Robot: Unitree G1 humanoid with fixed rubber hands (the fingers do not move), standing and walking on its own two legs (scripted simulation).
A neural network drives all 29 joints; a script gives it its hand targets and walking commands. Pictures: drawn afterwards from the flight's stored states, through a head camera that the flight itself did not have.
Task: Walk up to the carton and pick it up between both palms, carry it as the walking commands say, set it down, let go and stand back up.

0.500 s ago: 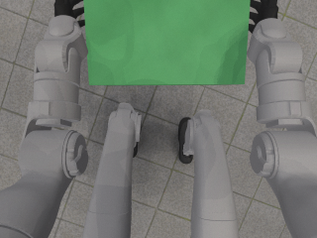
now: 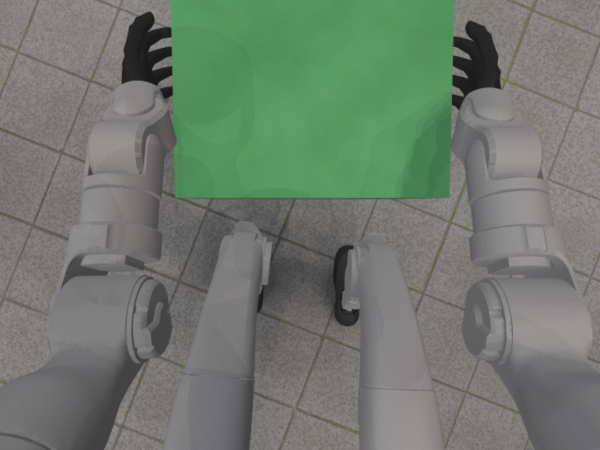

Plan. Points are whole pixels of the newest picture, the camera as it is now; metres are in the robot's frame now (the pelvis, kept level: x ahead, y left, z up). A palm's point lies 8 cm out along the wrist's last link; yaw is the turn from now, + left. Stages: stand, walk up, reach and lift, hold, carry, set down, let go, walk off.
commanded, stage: reach and lift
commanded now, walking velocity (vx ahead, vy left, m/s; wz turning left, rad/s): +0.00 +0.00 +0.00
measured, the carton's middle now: (310, 96) +0.50 +0.03 -0.14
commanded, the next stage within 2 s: none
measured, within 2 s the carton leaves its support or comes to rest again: neither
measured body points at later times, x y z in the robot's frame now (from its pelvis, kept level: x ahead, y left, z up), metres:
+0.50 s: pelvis +0.01 +0.00 +0.07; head +0.25 +0.02 +0.44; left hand +0.46 +0.21 +0.00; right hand +0.49 -0.17 +0.00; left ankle +0.16 +0.13 -0.58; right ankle +0.15 -0.12 -0.58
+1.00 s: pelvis +0.03 -0.01 +0.12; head +0.22 +0.00 +0.52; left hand +0.44 +0.20 +0.07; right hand +0.47 -0.18 +0.07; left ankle +0.16 +0.13 -0.58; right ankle +0.15 -0.12 -0.58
